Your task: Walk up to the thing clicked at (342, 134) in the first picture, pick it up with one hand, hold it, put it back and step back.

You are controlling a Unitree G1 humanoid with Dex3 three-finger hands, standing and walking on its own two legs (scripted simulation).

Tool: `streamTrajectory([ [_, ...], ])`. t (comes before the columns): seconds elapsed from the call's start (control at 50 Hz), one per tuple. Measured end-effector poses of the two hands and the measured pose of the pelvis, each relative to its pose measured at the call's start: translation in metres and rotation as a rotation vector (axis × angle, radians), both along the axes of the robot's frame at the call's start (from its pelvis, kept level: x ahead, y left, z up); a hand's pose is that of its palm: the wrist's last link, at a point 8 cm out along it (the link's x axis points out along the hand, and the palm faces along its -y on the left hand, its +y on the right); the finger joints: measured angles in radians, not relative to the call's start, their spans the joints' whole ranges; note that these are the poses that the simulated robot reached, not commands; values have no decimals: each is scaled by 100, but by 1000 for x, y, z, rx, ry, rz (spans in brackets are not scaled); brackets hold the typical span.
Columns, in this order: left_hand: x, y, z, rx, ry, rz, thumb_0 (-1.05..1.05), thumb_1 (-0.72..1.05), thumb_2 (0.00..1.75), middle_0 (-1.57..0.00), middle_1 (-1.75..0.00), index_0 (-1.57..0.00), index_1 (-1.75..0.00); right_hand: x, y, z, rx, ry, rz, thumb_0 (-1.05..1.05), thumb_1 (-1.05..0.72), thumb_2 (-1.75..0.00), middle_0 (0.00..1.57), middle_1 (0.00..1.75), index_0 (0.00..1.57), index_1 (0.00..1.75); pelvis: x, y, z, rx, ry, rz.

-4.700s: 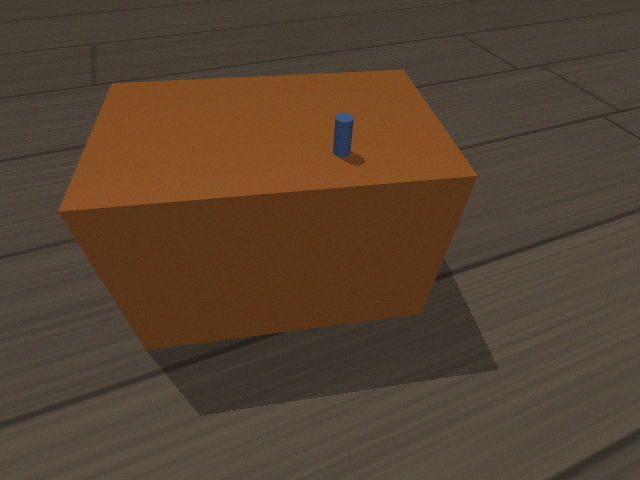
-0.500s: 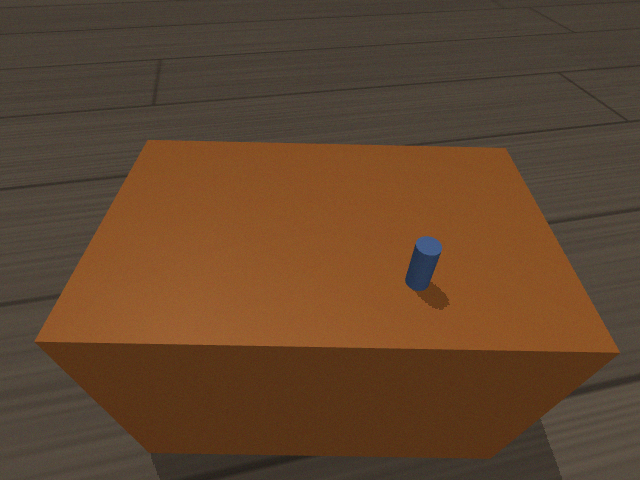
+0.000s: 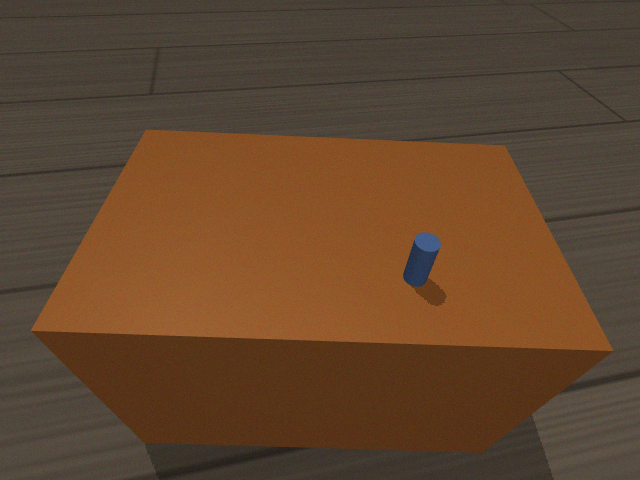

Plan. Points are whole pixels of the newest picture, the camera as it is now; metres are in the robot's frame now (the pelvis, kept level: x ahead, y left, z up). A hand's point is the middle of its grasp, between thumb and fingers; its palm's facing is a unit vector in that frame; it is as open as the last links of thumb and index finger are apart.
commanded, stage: stand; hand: right
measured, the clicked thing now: (420, 260) +0.52 -0.18 -0.08
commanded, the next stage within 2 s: rise first in 1.90 s
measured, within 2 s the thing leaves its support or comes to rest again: neither
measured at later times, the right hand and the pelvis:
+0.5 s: hand out of the picture +0.06 -0.26 -0.16, palm faces +0.00 +0.94 -0.33, open 7.4 cm; pelvis +0.00 +0.00 +0.00, yaw +0 degrees
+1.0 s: hand out of the picture +0.08 -0.26 -0.16, palm faces +0.00 +0.94 -0.34, open 7.4 cm; pelvis +0.01 -0.01 +0.00, yaw +0 degrees
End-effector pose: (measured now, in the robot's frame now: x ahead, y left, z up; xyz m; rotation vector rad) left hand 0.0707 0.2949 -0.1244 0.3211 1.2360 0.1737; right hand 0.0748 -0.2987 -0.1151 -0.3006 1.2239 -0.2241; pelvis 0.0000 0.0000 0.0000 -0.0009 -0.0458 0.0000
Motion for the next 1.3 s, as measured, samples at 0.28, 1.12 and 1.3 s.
streamTrajectory([
  [0.28, -11, 0, 3, 9, 4, 6, 1, 91, 90, -20, -30, -20, -30, -12, -3, -3, 7, 11, 0, 1, -91, -89, 20, 30, 21, 30, -5, -3, 0, 0, -4, 1],
  [1.12, 3, -3, 3, 11, 0, 2, 1, 91, 90, -20, -30, -20, -30, -1, -5, -3, 3, 18, 7, 1, -91, -89, 21, 30, 21, 30, 6, -6, 0, 1, 8, 1],
  [1.3, 1, -2, 2, 10, 8, 3, 1, 90, 90, -20, -30, -20, -30, -1, -5, -3, 1, 23, 3, 1, -91, -89, 21, 30, 21, 30, 7, -5, 0, 1, 7, -1],
])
